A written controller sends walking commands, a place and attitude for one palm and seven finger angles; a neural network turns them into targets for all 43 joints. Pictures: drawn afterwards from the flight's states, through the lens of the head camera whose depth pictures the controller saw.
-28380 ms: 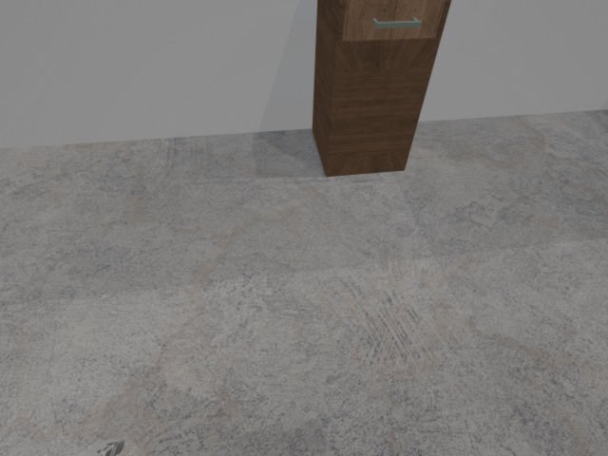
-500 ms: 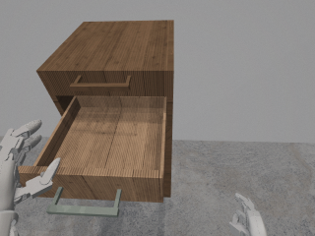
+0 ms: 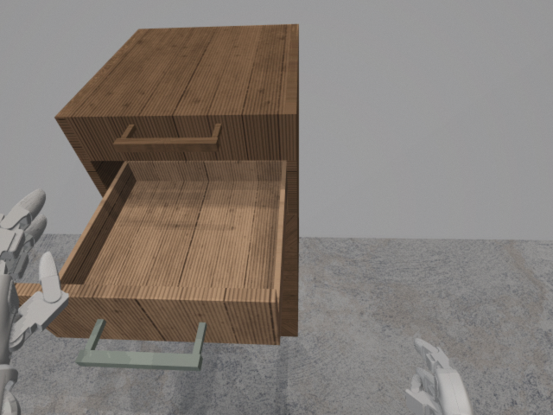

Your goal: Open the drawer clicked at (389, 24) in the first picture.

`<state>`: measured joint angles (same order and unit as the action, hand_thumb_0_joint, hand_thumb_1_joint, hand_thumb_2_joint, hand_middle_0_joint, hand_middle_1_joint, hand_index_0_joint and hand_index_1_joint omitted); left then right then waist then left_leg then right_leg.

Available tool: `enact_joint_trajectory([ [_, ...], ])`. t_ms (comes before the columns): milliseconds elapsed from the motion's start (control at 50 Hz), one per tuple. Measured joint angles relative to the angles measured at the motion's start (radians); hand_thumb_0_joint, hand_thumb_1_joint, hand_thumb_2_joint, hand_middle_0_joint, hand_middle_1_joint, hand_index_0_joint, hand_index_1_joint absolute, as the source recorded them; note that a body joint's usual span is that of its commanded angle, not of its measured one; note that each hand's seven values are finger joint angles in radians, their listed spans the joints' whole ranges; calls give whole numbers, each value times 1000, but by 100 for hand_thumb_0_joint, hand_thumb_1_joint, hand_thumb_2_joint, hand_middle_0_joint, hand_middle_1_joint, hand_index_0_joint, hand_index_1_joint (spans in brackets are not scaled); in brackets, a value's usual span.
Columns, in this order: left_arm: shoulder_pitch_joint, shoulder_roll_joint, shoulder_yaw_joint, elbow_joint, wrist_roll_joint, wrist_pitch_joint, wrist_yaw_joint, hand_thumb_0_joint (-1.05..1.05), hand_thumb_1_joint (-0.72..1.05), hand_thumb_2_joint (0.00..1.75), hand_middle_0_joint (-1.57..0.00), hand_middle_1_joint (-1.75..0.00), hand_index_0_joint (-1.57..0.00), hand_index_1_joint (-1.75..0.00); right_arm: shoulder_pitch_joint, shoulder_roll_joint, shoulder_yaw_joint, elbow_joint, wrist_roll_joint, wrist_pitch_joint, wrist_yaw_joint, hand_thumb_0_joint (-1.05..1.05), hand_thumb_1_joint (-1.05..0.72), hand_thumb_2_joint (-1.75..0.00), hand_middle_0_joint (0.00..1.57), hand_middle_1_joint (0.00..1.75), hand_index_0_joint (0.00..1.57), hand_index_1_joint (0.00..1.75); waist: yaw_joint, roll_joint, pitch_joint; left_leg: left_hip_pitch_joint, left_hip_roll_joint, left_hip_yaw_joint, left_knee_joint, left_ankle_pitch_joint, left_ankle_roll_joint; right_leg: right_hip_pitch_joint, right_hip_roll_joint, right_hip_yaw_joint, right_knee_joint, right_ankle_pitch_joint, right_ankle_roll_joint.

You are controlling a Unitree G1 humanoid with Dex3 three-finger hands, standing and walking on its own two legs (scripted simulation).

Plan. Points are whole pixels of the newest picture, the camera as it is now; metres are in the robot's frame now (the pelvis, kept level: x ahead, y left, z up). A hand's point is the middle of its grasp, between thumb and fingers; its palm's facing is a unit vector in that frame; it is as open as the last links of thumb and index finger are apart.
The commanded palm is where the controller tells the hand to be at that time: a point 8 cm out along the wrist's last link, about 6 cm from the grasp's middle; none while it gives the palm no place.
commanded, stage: step back with the hand held close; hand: left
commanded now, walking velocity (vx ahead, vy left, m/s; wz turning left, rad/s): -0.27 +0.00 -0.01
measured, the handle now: (144, 344) +0.22 +0.22 -0.01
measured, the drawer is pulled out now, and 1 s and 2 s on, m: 0.30 0.30 0.30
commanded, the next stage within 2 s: stop stepping back and stand still in 1.14 s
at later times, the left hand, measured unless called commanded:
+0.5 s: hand (12, 363) +0.13 +0.26 +0.16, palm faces +0.33 -0.81 -0.48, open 7.4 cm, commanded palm +0.07 +0.30 +0.18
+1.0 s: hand out of the picture +0.06 +0.22 +0.16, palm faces +0.23 -0.86 -0.46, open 7.4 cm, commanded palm -0.02 +0.28 +0.18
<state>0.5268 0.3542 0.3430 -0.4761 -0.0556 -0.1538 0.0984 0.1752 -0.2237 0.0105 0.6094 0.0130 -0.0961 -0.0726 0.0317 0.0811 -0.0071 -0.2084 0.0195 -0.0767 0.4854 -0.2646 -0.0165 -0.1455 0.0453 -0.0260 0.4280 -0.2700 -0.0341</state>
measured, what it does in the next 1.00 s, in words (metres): walks backwards: right foot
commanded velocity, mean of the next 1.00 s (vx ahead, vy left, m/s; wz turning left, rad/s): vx -0.32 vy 0.00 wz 0.00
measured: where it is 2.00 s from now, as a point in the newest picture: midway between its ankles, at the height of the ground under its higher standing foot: outside the picture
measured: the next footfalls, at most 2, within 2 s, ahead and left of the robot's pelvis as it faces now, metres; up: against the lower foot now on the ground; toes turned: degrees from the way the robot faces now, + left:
right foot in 0.94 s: -0.21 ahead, -0.09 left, +0.00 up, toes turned -4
left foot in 1.20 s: -0.15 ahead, +0.09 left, +0.00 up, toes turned -1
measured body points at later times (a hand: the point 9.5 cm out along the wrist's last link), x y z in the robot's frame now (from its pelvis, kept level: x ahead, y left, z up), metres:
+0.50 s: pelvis -0.06 +0.03 -0.01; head -0.04 +0.04 +0.44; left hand +0.11 +0.30 +0.19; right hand +0.13 -0.20 -0.07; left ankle +0.00 +0.14 -0.74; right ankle -0.02 -0.10 -0.74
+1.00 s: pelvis -0.17 +0.01 -0.02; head -0.11 +0.01 +0.43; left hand +0.04 +0.26 +0.19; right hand +0.01 -0.21 -0.10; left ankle +0.00 +0.14 -0.74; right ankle -0.25 -0.09 -0.74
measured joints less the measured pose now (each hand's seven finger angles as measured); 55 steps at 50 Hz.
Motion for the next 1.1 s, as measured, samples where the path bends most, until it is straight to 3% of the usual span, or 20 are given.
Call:
enact_joint_trajectory([
  [140, 66, 0, -13, -42, 8, -17, -6, 2, 89, 90, -21, -30, -21, -30, -18, -17, -27, -29, 4, 49, 5, 2, -91, -89, 20, 30, 20, 30, -33, -32, 24, -58, -15, 24, -11, 28, 2, -79, -18, 22, 19, 18, 18],
  [260, 129, 57, 3, -110, 7, -10, 1, 2, 89, 89, -21, -30, -21, -30, -16, -2, -40, -53, 6, 73, -7, 2, -91, -89, 20, 30, 20, 30, -49, -76, 33, -95, -29, 35, 0, 44, 14, -124, -32, 32, 47, 26, 31],
  [340, 134, 87, 37, -146, 4, -20, 15, 2, 89, 89, -22, -30, -22, -30, -13, 14, -33, -64, 3, 69, -9, 2, -91, -90, 20, 30, 20, 30, -46, -99, 29, -120, -36, 35, 14, 56, 19, -151, -39, 31, 70, 32, 37],
  [440, 119, 77, 53, -153, 5, -38, 27, 2, 89, 89, -21, -30, -21, -30, -15, 30, -15, -74, 0, 48, -3, 2, -91, -89, 20, 30, 20, 30, -35, -102, 18, -158, -39, 33, 48, 66, 21, -191, -41, 28, 108, 39, 39],
  [520, 108, 46, 39, -140, 10, -51, 32, 2, 89, 90, -21, -30, -21, -30, -10, 33, -3, -75, 1, 31, 4, 1, -91, -89, 20, 30, 20, 30, -29, -84, 8, -198, -30, 24, 91, 58, 23, -213, -32, 16, 117, 53, 36],
  [600, 95, 16, 6, -142, 14, -58, 43, 2, 89, 90, -21, -30, -21, -30, 3, 22, -3, -52, -5, 19, 6, 1, -91, -89, 20, 30, 21, 30, -25, -77, 5, -242, -28, 20, 158, -36, 25, -228, -32, 6, 119, 71, 36],
  [660, 81, 12, -5, -154, 18, -57, 50, 2, 89, 90, -21, -30, -21, -30, 12, 12, -5, -32, -12, 22, 2, 1, -91, -89, 20, 30, 21, 30, -25, -87, 17, -244, -29, 32, 149, 26, 26, -240, -41, 7, 140, 73, 44],
  [700, 77, 21, 8, -157, 22, -56, 56, 2, 89, 90, -21, -30, -21, -30, 19, 12, -5, -33, -13, 21, -3, 1, -91, -89, 20, 30, 21, 30, -28, -86, 23, -246, -23, 38, 132, 112, 34, -264, -35, 13, 194, 0, 49],
  [760, 63, 51, 42, -138, 31, -59, 61, 2, 89, 90, -21, -30, -21, -30, 36, 39, -9, -35, -16, 6, -5, 2, -91, -89, 20, 30, 20, 30, -40, -83, 19, -255, -14, 31, 110, 117, 39, -297, -4, 34, 410, -126, 54],
  [800, 61, 64, 63, -138, 28, -63, 65, 2, 89, 90, -21, -30, -21, -30, 47, 56, -4, -32, -19, -12, 3, 2, -91, -89, 20, 30, 20, 30, -42, -82, 6, -266, -2, 27, 81, 140, 36, -278, 9, 30, 477, -171, 51],
  [880, 77, 64, 82, -164, 9, -78, 65, 2, 89, 90, -21, -30, -21, -30, 32, 74, 18, -12, -24, -47, 24, 2, -91, -89, 20, 30, 21, 30, -26, -98, -8, -301, 24, 57, 38, 189, 18, -178, -6, 20, 386, -216, 50],
  [940, 60, 66, 69, -174, -4, -84, 47, 2, 89, 90, -21, -30, -21, -30, -5, 73, 31, -3, -29, -65, 34, 1, -90, -89, 20, 30, 21, 30, -23, -106, 7, -340, 34, 75, 22, 228, 0, -80, -14, 20, 187, -158, 42],
  [980, 28, 51, 36, -166, -6, -90, 22, 2, 89, 90, -21, -30, -21, -30, -42, 53, 28, 10, -26, -64, 38, 1, -90, -89, 20, 30, 21, 30, -29, -50, 48, -355, 68, 45, 20, 255, -9, -47, 27, -5, 98, -163, 9],
  [1020, 32, 58, 13, -170, -6, -97, 0, 2, 89, 90, -21, -30, -21, -30, -50, 39, 22, 24, -12, -47, 38, 1, -90, -89, 20, 30, 21, 30, -38, -21, 73, -352, 74, 24, 69, 180, 1, -29, 50, -21, 66, -101, -3],
  [1060, 74, 85, 15, -182, -4, -110, -10, 2, 89, 90, -21, -30, -21, -30, -29, 40, 16, 36, 10, -26, 35, 2, -91, -89, 20, 30, 21, 30, -37, -63, 46, -367, 9, 30, 288, -33, 1, -42, 20, -9, 68, -85, -7],
  [1100, 135, 99, 43, -182, 1, -119, -11, 2, 89, 89, -22, -30, -22, -30, -8, 41, 12, 38, 10, 0, 19, 2, -91, -89, 20, 30, 21, 30, -40, -110, 6, -352, -42, 66, 423, -148, -3, -56, -12, 8, 55, -74, -9],
])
